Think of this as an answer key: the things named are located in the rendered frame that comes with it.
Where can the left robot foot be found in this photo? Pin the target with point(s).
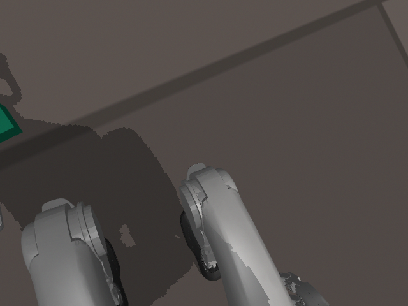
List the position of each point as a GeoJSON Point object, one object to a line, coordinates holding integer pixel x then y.
{"type": "Point", "coordinates": [115, 268]}

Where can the right robot hand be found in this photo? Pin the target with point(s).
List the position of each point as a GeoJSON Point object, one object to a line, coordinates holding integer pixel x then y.
{"type": "Point", "coordinates": [307, 295]}

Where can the right robot foot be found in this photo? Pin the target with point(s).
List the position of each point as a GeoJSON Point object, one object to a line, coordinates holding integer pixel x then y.
{"type": "Point", "coordinates": [212, 274]}

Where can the small box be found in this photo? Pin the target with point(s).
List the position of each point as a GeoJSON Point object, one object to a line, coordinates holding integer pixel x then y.
{"type": "Point", "coordinates": [8, 127]}

